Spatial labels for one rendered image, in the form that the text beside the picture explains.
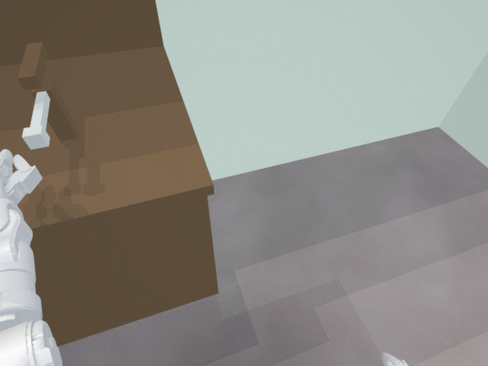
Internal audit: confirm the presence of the counter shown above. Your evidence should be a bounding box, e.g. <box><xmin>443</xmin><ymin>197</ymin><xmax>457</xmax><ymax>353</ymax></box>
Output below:
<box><xmin>0</xmin><ymin>0</ymin><xmax>219</xmax><ymax>347</ymax></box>

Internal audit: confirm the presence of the robot left hand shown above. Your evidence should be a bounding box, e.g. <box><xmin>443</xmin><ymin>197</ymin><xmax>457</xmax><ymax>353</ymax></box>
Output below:
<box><xmin>0</xmin><ymin>149</ymin><xmax>43</xmax><ymax>205</ymax></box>

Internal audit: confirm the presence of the tap lever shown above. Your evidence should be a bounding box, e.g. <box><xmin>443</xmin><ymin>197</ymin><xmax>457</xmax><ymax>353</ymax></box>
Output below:
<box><xmin>22</xmin><ymin>91</ymin><xmax>50</xmax><ymax>149</ymax></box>

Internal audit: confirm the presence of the robot left upper arm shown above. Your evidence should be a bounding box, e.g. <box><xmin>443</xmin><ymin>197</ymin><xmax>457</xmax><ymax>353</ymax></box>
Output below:
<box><xmin>0</xmin><ymin>319</ymin><xmax>63</xmax><ymax>366</ymax></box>

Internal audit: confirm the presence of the left robot forearm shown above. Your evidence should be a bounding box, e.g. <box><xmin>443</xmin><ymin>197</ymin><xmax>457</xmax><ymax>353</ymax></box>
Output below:
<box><xmin>0</xmin><ymin>198</ymin><xmax>43</xmax><ymax>332</ymax></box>

